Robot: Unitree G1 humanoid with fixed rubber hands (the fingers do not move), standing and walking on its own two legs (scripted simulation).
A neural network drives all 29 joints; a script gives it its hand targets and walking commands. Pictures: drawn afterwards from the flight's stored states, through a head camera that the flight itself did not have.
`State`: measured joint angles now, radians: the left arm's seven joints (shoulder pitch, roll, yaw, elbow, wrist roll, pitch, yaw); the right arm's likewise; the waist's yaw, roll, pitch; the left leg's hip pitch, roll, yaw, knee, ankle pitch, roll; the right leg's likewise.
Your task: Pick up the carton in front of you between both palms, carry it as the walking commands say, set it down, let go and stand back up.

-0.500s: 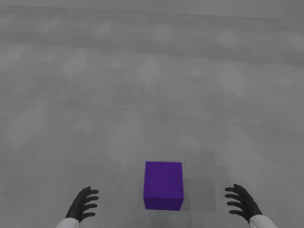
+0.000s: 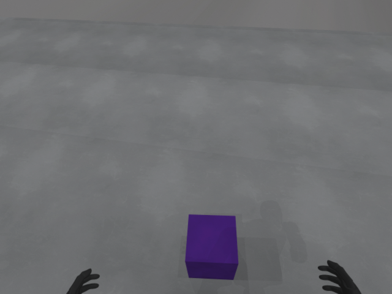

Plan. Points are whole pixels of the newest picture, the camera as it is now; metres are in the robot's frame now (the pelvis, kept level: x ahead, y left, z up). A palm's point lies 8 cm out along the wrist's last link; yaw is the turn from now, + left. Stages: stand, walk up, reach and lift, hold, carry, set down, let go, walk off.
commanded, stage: stand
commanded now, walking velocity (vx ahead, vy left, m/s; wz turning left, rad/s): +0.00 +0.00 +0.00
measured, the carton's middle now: (211, 247) +0.43 -0.02 -0.65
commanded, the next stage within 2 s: none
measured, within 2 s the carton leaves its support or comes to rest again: neither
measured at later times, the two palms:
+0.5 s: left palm out of the picture +0.09 +0.28 -0.09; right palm out of the picture +0.09 -0.29 -0.10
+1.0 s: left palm out of the picture +0.06 +0.29 -0.10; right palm out of the picture +0.05 -0.29 -0.10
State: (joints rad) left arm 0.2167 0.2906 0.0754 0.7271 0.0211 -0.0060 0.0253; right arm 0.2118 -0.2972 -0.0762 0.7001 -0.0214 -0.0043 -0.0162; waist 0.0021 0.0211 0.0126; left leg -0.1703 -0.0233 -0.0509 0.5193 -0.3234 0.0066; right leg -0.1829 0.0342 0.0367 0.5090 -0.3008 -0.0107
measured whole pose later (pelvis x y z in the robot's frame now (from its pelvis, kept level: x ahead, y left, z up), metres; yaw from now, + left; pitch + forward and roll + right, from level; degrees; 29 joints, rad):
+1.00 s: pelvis -0.03 +0.00 +0.01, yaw +0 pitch -3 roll +0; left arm 0.19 0.32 0.04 0.93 0.00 -0.02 0.03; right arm 0.20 -0.33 -0.03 0.93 -0.01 -0.02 -0.03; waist 0.00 0.01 0.04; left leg -0.13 -0.02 -0.04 0.41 -0.22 0.00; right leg -0.15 0.03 0.04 0.42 -0.21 -0.01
